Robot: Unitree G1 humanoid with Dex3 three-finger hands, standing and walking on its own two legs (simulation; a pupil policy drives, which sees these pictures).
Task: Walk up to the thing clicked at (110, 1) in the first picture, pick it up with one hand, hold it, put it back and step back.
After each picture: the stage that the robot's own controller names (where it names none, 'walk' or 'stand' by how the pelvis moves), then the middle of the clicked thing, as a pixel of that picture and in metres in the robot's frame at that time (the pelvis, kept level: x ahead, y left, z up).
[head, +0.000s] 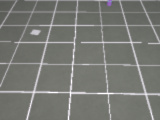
stand; (109, 1) +2.30 -0.45 -0.72
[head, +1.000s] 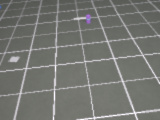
walk; (88, 19) +2.19 +0.01 -0.69
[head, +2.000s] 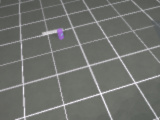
walk; (60, 34) +1.53 +0.34 -0.72
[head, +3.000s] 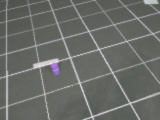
walk; (55, 68) +0.98 +0.34 -0.72
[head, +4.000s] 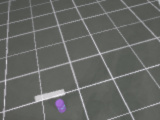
walk; (60, 105) +0.59 +0.26 -0.72
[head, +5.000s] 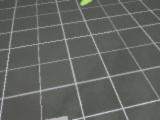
walk; out of the picture +0.37 +0.19 -0.71
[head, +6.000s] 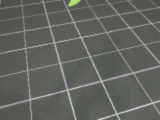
stand; out of the picture +0.28 +0.19 -0.72
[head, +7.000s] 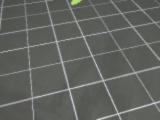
stand; out of the picture +0.28 +0.19 -0.73
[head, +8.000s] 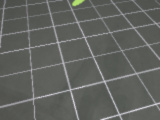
stand; out of the picture +0.29 +0.19 -0.73
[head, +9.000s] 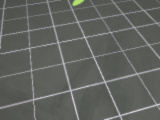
stand; out of the picture +0.27 +0.19 -0.73
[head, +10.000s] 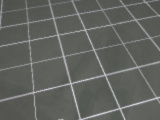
go down; out of the picture +0.29 +0.18 -0.72
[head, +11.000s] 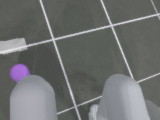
go down; (21, 74) +0.36 +0.23 -0.29
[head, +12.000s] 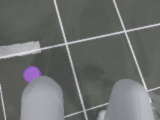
close in; (33, 76) +0.35 +0.22 -0.30
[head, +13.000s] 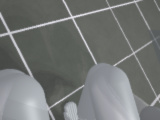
close in; out of the picture +0.34 +0.25 -0.21
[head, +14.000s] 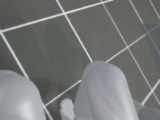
close; out of the picture +0.34 +0.27 -0.21
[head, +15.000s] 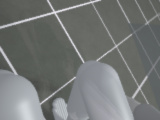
lift; out of the picture +0.34 +0.27 -0.22
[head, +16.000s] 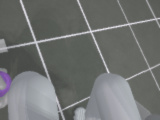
lift; out of the picture +0.29 +0.25 -0.15
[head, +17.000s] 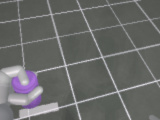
lift; (28, 90) +0.32 +0.18 +0.02
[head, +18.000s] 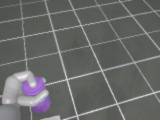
hold; (37, 95) +0.32 +0.17 +0.00
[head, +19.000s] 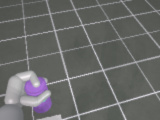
hold; (39, 95) +0.32 +0.16 -0.01
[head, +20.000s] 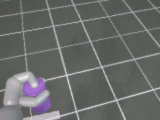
crouch; (37, 96) +0.32 +0.17 -0.02
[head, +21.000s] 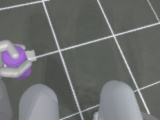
lower; (18, 63) +0.40 +0.21 -0.10
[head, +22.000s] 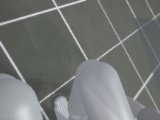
lower; out of the picture +0.38 +0.28 -0.22
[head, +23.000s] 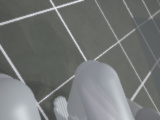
lower; out of the picture +0.38 +0.28 -0.21
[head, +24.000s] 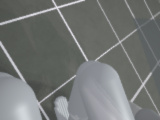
lower; out of the picture +0.37 +0.28 -0.22
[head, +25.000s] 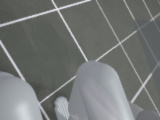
lower; out of the picture +0.36 +0.27 -0.22
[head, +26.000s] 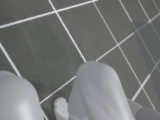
loosen; out of the picture +0.35 +0.27 -0.22
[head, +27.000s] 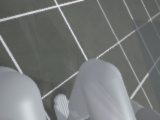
withdraw; out of the picture +0.34 +0.25 -0.22
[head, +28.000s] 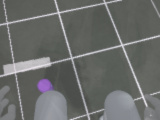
walk; (45, 87) +0.36 +0.20 -0.43
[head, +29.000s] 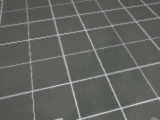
stand; out of the picture +0.31 +0.17 -0.66
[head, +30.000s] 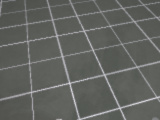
stand; out of the picture +0.31 +0.18 -0.67
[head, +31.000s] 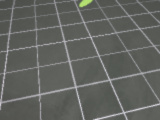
stand; out of the picture +0.33 +0.16 -0.71
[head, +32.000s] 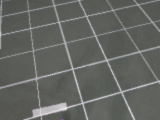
walk; out of the picture +0.35 +0.18 -0.70
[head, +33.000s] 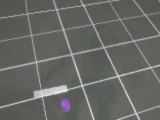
walk; (65, 105) +0.46 +0.10 -0.70
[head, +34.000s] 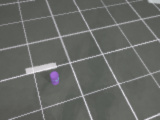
walk; (54, 78) +0.70 +0.19 -0.71
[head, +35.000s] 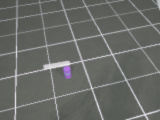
stand; (67, 72) +0.92 +0.18 -0.71
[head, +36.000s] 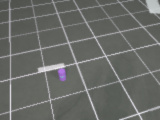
stand; (62, 74) +0.92 +0.20 -0.72
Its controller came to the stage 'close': yes
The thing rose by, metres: 0.71
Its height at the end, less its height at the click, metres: +0.00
